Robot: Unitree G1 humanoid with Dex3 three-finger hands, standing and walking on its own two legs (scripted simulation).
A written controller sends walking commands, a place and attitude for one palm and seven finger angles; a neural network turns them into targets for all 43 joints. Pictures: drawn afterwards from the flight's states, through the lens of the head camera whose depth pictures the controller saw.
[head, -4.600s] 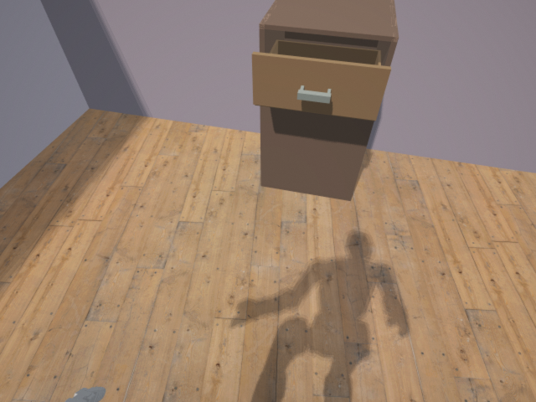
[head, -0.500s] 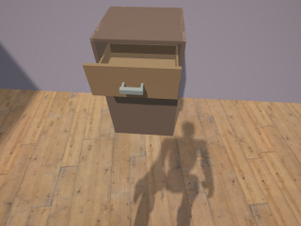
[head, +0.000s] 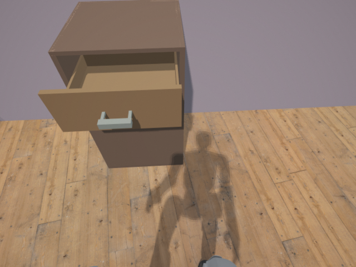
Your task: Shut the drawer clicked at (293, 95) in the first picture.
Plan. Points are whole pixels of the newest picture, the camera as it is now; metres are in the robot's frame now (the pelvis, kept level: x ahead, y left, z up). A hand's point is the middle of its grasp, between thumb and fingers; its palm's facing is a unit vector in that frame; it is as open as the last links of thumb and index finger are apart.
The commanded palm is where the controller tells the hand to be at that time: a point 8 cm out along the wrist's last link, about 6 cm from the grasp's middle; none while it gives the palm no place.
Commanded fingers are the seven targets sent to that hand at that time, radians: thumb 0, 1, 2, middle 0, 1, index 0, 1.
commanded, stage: take the last steps up to it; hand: left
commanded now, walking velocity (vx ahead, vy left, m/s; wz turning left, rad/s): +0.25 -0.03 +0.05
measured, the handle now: (116, 118) +0.55 +0.22 -0.04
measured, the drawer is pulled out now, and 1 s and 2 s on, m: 0.20 0.20 0.20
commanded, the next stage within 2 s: come to a stop and stand still in 0.30 s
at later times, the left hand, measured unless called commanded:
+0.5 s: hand out of the picture +0.10 +0.15 -0.17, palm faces +0.15 -0.98 -0.13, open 7.3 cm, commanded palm none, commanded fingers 0.00 0.90 0.90 -0.20 -0.30 -0.20 -0.30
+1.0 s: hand out of the picture +0.12 +0.14 -0.14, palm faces +0.08 -0.96 -0.26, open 7.4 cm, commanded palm none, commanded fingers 0.00 0.90 0.90 -0.20 -0.30 -0.20 -0.30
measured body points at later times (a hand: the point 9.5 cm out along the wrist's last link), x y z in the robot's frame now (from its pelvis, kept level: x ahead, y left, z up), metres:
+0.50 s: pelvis +0.14 -0.01 +0.02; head +0.13 +0.01 +0.47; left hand +0.09 +0.20 -0.15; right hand +0.23 -0.23 -0.12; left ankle +0.18 +0.09 -0.72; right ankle +0.11 -0.10 -0.72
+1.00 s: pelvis +0.11 -0.05 +0.02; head +0.10 -0.07 +0.47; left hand +0.12 +0.19 -0.12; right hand +0.14 -0.28 -0.15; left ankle +0.17 +0.08 -0.70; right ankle +0.09 -0.16 -0.72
